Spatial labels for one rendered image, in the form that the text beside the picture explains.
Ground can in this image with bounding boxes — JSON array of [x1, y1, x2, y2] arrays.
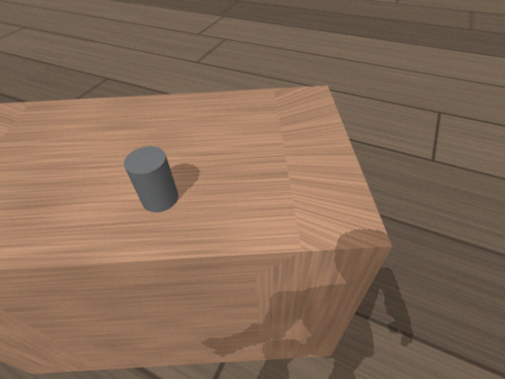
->
[[124, 146, 178, 212]]

